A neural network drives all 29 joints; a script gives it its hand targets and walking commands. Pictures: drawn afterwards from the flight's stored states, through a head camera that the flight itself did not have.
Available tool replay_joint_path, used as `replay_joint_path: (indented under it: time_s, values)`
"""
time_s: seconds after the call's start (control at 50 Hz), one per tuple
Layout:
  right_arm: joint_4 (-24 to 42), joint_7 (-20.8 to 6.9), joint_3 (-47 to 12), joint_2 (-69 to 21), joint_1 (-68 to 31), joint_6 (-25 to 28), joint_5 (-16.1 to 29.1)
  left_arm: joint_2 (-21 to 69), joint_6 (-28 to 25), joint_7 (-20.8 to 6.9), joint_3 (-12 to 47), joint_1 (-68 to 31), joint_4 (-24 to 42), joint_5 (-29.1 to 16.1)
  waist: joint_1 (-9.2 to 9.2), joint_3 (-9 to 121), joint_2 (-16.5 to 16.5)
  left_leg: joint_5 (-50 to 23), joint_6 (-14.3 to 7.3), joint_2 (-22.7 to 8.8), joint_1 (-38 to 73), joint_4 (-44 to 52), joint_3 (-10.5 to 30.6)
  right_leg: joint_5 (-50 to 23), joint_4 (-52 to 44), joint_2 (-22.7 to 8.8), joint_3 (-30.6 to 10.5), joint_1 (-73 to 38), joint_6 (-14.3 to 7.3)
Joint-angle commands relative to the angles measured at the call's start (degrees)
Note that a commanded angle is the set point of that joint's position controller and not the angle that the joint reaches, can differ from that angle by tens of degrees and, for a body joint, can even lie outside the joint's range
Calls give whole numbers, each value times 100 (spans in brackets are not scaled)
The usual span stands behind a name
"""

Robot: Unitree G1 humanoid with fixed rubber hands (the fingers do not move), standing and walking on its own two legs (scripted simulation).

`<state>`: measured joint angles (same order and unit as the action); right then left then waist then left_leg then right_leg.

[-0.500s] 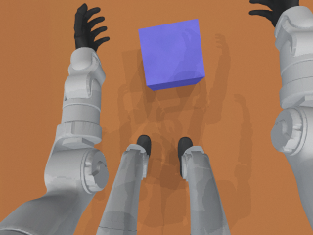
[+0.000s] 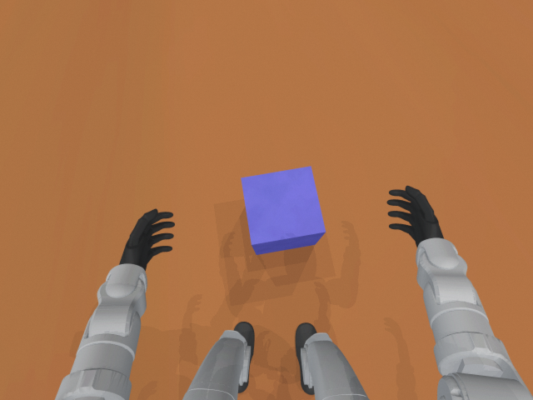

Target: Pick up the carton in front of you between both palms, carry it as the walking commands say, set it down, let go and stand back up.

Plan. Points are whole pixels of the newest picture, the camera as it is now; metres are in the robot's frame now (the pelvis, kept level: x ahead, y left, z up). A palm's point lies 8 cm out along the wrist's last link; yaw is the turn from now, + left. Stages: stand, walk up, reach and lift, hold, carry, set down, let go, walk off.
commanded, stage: let go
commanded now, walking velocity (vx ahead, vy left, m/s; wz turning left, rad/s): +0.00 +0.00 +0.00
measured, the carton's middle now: (281, 214) +0.50 -0.01 -0.61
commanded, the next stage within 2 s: stand in 0.86 s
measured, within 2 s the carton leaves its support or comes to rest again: neither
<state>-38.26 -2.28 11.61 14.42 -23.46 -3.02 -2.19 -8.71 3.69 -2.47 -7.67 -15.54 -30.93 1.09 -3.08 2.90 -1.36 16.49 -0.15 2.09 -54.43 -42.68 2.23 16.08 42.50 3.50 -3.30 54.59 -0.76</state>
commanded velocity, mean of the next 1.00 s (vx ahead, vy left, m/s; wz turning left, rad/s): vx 0.00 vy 0.00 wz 0.00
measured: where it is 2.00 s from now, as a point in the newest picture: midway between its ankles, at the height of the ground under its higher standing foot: (274, 369)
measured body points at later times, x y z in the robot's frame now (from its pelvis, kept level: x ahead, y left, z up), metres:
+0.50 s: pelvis +0.04 +0.01 +0.04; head +0.06 +0.01 +0.49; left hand +0.21 +0.24 -0.03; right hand +0.22 -0.23 -0.04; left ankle +0.01 +0.11 -0.70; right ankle +0.02 -0.11 -0.70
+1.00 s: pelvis +0.03 +0.01 +0.04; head +0.03 +0.01 +0.49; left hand +0.19 +0.27 -0.04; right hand +0.19 -0.26 -0.04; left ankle +0.01 +0.11 -0.70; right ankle +0.02 -0.11 -0.70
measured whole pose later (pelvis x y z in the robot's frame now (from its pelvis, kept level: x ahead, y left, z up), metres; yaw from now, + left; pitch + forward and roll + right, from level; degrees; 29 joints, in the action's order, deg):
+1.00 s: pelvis +0.03 +0.01 +0.04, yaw +2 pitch -2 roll -1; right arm -34.8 -0.7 3.8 15.1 12.6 -1.4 -1.1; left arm -15.1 3.4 0.6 -3.3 11.3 -33.7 0.8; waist 0.4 -0.9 -0.1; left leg 18.3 -1.1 2.1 -10.5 -31.1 3.2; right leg 17.8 29.5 2.4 -1.9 9.5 -0.9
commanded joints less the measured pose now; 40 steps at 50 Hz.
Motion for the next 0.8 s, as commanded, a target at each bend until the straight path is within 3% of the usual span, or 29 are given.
replay_joint_path:
  time_s: [0.0,0.16,0.32,0.42,0.56,0.7,0.72,0.78]
  values:
    - [609,0,0,499,229,228,40,-447,-225,-19,81,466,580,-92,62,3119,199,-2077,211,-122,2667,374,16,-1652,-461,-139,83,-2348,98]
    - [1044,10,-246,425,1932,426,113,-606,-390,9,396,1999,1048,-216,77,2009,27,-2510,244,-97,3838,1081,87,-1738,-1087,-135,111,-3310,55]
    - [1475,3,-599,259,3113,337,162,-811,-340,-106,490,2651,1195,-291,260,731,312,-2041,174,-76,4367,1838,5,-1818,-1804,-168,127,-4541,129]
    - [1694,-85,-716,293,3329,53,198,-872,-86,-144,476,2648,1168,-233,297,-16,181,-1463,133,-52,4553,2076,-27,-1333,-2019,-183,179,-4736,149]
    - [1900,-190,-783,305,3327,-313,207,-895,275,-131,359,2675,1113,-39,199,-553,-58,-1153,105,-58,4656,2145,-79,-1025,-2072,-177,210,-4936,130]
    - [1966,-180,-744,296,3343,-472,118,-870,410,-160,349,2558,1186,-22,280,-636,109,-1191,85,-54,4924,2100,-96,-1082,-2072,-166,193,-4943,129]
    - [1615,-71,-771,346,3721,-292,209,-984,719,8,322,2386,1615,90,295,-363,-61,-1238,147,90,4882,1922,-132,-1510,-1900,-164,184,-5208,119]
    - [1814,14,-788,344,3504,-241,228,-909,852,132,450,2513,1497,13,294,-408,190,-1120,91,82,4759,1889,-76,-1539,-1859,-165,141,-5056,137]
